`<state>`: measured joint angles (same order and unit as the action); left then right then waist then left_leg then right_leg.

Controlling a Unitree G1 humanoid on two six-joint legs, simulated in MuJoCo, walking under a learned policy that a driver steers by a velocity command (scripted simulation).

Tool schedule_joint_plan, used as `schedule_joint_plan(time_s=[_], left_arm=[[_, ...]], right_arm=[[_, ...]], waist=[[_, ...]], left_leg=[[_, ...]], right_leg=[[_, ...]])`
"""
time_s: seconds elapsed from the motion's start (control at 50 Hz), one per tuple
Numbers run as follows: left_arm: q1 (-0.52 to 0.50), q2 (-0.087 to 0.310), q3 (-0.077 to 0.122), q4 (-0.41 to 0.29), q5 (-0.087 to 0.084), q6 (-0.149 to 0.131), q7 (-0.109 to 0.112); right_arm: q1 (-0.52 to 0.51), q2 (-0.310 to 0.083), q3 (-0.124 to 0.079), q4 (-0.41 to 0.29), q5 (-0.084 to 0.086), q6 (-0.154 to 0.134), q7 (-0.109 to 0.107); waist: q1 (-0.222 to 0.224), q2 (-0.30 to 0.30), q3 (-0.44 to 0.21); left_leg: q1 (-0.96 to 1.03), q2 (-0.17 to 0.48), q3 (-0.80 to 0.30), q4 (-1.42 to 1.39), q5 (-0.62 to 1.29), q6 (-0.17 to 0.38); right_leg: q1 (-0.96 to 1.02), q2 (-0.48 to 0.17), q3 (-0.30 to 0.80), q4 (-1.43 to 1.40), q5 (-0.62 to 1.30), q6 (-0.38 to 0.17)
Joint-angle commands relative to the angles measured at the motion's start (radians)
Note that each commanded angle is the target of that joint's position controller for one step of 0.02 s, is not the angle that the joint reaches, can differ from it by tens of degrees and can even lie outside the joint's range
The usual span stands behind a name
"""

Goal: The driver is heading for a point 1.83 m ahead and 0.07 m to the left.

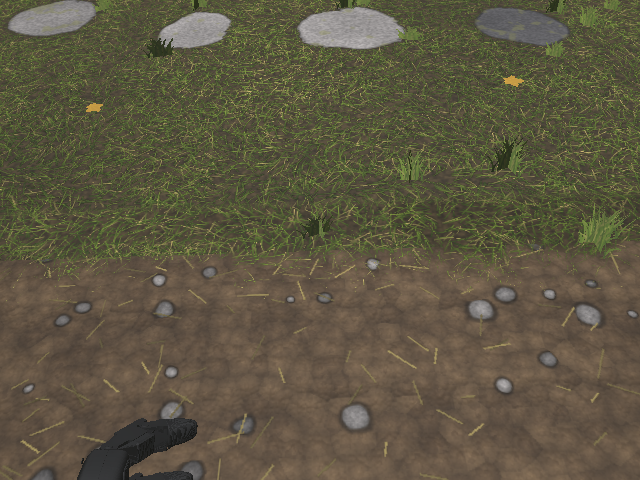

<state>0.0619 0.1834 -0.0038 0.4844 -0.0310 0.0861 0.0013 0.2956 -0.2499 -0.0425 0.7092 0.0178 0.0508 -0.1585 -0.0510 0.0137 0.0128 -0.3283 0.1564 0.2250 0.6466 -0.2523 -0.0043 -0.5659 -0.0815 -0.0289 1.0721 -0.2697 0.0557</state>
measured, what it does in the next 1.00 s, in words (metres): walks ahead: right foot, then left foot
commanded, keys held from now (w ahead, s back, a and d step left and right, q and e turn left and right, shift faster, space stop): e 0.12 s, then no key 0.88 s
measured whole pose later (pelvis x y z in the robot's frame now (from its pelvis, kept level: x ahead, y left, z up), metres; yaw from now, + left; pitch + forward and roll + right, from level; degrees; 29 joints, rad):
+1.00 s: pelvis +0.12 +0.00 +0.01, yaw -12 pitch +1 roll +0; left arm 0.31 0.16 0.06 0.85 0.01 0.01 0.04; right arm 0.22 -0.15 -0.04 0.84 0.00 -0.02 -0.01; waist 0.01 -0.01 0.00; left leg -0.28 -0.02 0.00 0.57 -0.30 0.02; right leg -0.18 0.00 0.12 0.55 -0.39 0.03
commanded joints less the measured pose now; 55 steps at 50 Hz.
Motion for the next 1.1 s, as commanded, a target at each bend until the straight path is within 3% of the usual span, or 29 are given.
schedule_joint_plan(time_s=[0.02,0.04,0.06,0.08,0.1,0.12,0.14,0.16,0.18,0.2,0.24,0.28,0.32,0.34,0.38,0.4,0.46,0.5,0.54,0.58,0.62,0.64,0.66,0.68,0.7,0.72,0.78,0.96,1.1], left_arm=[[0.272,0.148,0.085,0.095,-0.030,-0.010,-0.009],[0.397,0.203,0.115,0.162,-0.027,-0.017,-0.008],[0.440,0.234,0.110,0.169,-0.003,-0.046,-0.012],[0.483,0.388,0.136,0.137,0.029,-0.099,-0.033],[0.470,0.379,0.140,0.146,0.067,-0.132,-0.034],[0.382,0.332,0.127,0.155,0.058,-0.122,-0.012],[0.269,0.250,0.097,0.142,0.047,-0.090,0.007],[0.175,0.190,0.067,0.120,0.051,-0.063,0.013],[0.107,0.164,0.043,0.098,0.066,-0.049,0.018],[0.077,0.163,0.025,0.085,0.072,-0.043,0.020],[0.088,0.161,-0.012,0.093,0.068,-0.038,0.028],[0.196,0.133,-0.038,0.133,0.050,-0.034,0.041],[0.316,0.111,-0.045,0.179,0.036,-0.028,0.057],[0.373,0.110,-0.041,0.196,0.038,-0.025,0.070],[0.437,0.099,-0.036,0.219,0.048,-0.024,0.093],[0.434,0.100,-0.031,0.220,0.049,-0.027,0.102],[0.364,0.100,-0.012,0.202,0.050,-0.025,0.117],[0.332,0.098,0.006,0.194,0.040,-0.026,0.117],[0.356,0.132,0.033,0.202,0.034,-0.029,0.100],[0.346,0.121,0.041,0.202,0.039,-0.041,0.069],[0.346,0.042,0.021,0.220,0.040,-0.061,0.043],[0.355,0.019,0.018,0.239,0.048,-0.081,0.030],[0.428,0.019,0.024,0.252,0.069,-0.100,0.013],[0.449,0.009,0.032,0.278,0.051,-0.111,0.014],[0.364,0.053,0.043,0.277,0.045,-0.112,0.016],[0.308,0.057,0.051,0.264,0.040,-0.107,0.020],[0.318,0.034,0.060,0.270,0.049,-0.089,0.024],[0.320,0.043,0.081,0.337,0.044,-0.079,0.040],[0.303,0.049,0.089,0.386,0.038,-0.062,0.054]], right_arm=[[-0.041,-0.168,-0.071,-0.032,0.015,0.002,0.032],[-0.052,-0.090,-0.055,-0.015,0.006,0.001,0.052],[-0.084,0.023,-0.036,-0.032,-0.008,-0.005,0.072],[-0.271,0.021,-0.031,-0.140,-0.017,-0.057,0.095],[-0.451,-0.015,-0.038,-0.209,-0.003,-0.087,0.093],[-0.457,-0.042,-0.041,-0.206,-0.016,-0.094,0.080],[-0.394,-0.056,-0.047,-0.166,-0.046,-0.073,0.067],[-0.286,-0.086,-0.060,-0.123,-0.057,-0.044,0.065],[-0.197,-0.075,-0.062,-0.093,-0.048,-0.014,0.075],[-0.149,-0.043,-0.052,-0.085,-0.041,0.008,0.083],[-0.115,0.015,-0.025,-0.102,-0.026,0.029,0.089],[-0.138,0.039,-0.001,-0.138,-0.018,0.029,0.088],[-0.195,0.055,0.020,-0.182,-0.024,0.020,0.087],[-0.242,0.060,0.030,-0.208,-0.031,0.013,0.089],[-0.297,0.064,0.042,-0.241,-0.033,0.003,0.095],[-0.300,0.051,0.042,-0.247,-0.033,-0.001,0.099],[-0.331,0.068,0.046,-0.266,-0.037,-0.003,0.113],[-0.374,0.075,0.040,-0.263,-0.021,-0.014,0.127],[-0.360,0.078,0.037,-0.231,0.011,-0.022,0.145],[-0.260,0.029,0.009,-0.169,0.023,-0.034,0.150],[-0.159,0.018,-0.010,-0.099,-0.003,-0.042,0.151],[-0.105,0.008,-0.011,-0.080,-0.024,-0.053,0.144],[-0.060,-0.055,-0.023,-0.072,-0.043,-0.054,0.141],[-0.112,0.005,-0.017,-0.056,-0.044,-0.055,0.147],[-0.139,0.042,-0.013,-0.062,-0.031,-0.054,0.152],[-0.150,0.042,-0.011,-0.053,-0.028,-0.055,0.153],[-0.156,0.011,-0.014,-0.033,-0.027,-0.064,0.148],[-0.097,-0.010,-0.020,0.066,-0.015,-0.086,0.149],[-0.086,-0.001,-0.021,0.148,-0.011,-0.081,0.153]], waist=[[0.135,0.106,-0.058],[0.177,-0.051,-0.001],[0.155,-0.278,0.155],[0.222,-0.352,0.069],[0.245,-0.194,0.147],[0.178,-0.211,0.157],[0.108,-0.238,0.106],[0.042,-0.241,0.073],[-0.007,-0.204,0.025],[-0.025,-0.166,-0.012],[-0.034,-0.117,-0.043],[0.004,-0.097,-0.047],[0.059,-0.066,-0.050],[0.095,-0.065,-0.053],[0.125,-0.072,-0.078],[0.120,-0.073,-0.088],[0.097,-0.104,-0.057],[0.102,-0.115,-0.011],[0.133,-0.160,0.039],[0.117,-0.200,0.058],[0.069,-0.130,0.055],[0.055,-0.104,0.021],[0.098,0.021,-0.058],[0.109,0.099,-0.098],[0.067,0.082,-0.081],[0.060,0.069,-0.075],[0.084,0.079,-0.046],[0.074,-0.005,-0.069],[0.064,-0.016,-0.036]], left_leg=[[-0.141,0.157,-0.165,-0.186,-0.418,0.122],[-0.232,0.070,-0.064,0.142,-0.361,0.070],[-0.771,-0.024,-0.087,0.686,-0.532,-0.012],[-1.052,-0.182,-0.308,0.871,-0.609,-0.034],[-1.181,-0.164,-0.436,0.933,-0.452,-0.021],[-1.197,-0.139,-0.420,0.924,-0.296,-0.012],[-1.118,-0.120,-0.386,0.954,-0.167,-0.020],[-0.995,-0.121,-0.349,0.996,-0.052,-0.043],[-0.853,-0.151,-0.310,1.115,0.052,-0.059],[-0.779,-0.182,-0.276,1.246,0.109,-0.075],[-0.705,-0.221,-0.249,1.447,0.157,-0.096],[-0.721,-0.248,-0.248,1.555,0.156,-0.113],[-0.788,-0.263,-0.285,1.545,0.148,-0.128],[-0.860,-0.267,-0.299,1.511,0.147,-0.140],[-0.899,-0.267,-0.358,1.401,0.138,-0.158],[-0.870,-0.254,-0.391,1.305,0.153,-0.162],[-0.737,-0.168,-0.376,0.852,0.202,-0.156],[-0.530,-0.095,-0.334,0.485,0.212,-0.143],[-0.294,-0.097,-0.271,0.277,0.059,-0.108],[-0.039,-0.133,-0.242,0.105,0.008,-0.057],[0.105,-0.143,-0.238,-0.160,0.095,-0.013],[0.208,-0.081,-0.295,-0.192,0.227,-0.002],[0.344,0.024,-0.384,-0.123,0.534,0.044],[0.335,-0.010,-0.378,-0.100,0.449,0.085],[0.263,-0.052,-0.366,-0.117,0.331,0.084],[0.215,-0.057,-0.369,-0.143,0.263,0.079],[0.123,-0.058,-0.374,-0.193,0.113,0.069],[0.157,-0.071,-0.348,-0.148,0.391,0.084],[0.165,-0.090,-0.324,-0.151,0.388,0.077]], right_leg=[[0.430,0.069,-0.114,-0.341,-0.087,-0.110],[0.506,0.060,-0.027,-0.487,-0.140,-0.156],[0.610,-0.100,0.388,-0.435,0.002,-0.236],[0.608,-0.348,0.977,-0.825,0.119,-0.442],[0.572,-0.377,1.046,-0.966,-0.152,-0.449],[0.545,-0.331,0.891,-0.921,-0.265,-0.370],[0.462,-0.264,0.729,-0.838,-0.289,-0.261],[0.325,-0.193,0.579,-0.769,-0.280,-0.191],[0.178,-0.120,0.471,-0.726,-0.229,-0.142],[0.093,-0.083,0.402,-0.705,-0.156,-0.129],[0.001,-0.056,0.314,-0.671,-0.011,-0.156],[0.057,-0.046,0.276,-0.642,0.070,-0.186],[0.208,-0.055,0.281,-0.603,0.158,-0.214],[0.322,-0.071,0.297,-0.580,0.199,-0.233],[0.475,-0.101,0.337,-0.560,0.266,-0.262],[0.504,-0.113,0.352,-0.562,0.277,-0.270],[0.500,-0.108,0.373,-0.612,0.160,-0.269],[0.395,-0.103,0.398,-0.681,0.053,-0.281],[0.274,-0.111,0.404,-0.754,-0.017,-0.311],[0.153,-0.098,0.397,-0.759,-0.001,-0.315],[0.163,-0.051,0.376,-0.702,0.072,-0.256],[0.144,-0.012,0.338,-0.644,0.131,-0.190],[0.096,0.047,0.282,-0.575,0.041,-0.132],[0.099,0.077,0.216,-0.621,-0.014,-0.086],[0.142,0.083,0.189,-0.597,-0.030,-0.057],[0.175,0.086,0.170,-0.573,-0.020,-0.046],[0.256,0.077,0.166,-0.568,0.013,-0.053],[0.345,0.060,0.166,-0.573,0.145,-0.028],[0.367,0.056,0.158,-0.600,0.170,-0.022]])
Keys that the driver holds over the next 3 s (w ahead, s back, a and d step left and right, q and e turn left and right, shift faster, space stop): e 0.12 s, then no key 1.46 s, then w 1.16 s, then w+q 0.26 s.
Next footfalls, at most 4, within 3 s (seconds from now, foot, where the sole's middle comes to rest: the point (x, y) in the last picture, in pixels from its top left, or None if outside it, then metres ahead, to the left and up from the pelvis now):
0.04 right None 0.07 -0.14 -0.76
0.64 left None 0.18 0.10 -0.76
2.24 left None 0.52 0.05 -0.76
2.80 right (427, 368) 0.80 -0.23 -0.76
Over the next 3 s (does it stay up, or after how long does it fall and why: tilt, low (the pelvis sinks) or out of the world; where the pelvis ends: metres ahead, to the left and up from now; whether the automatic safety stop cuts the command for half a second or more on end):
stays up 0.75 -0.14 0.02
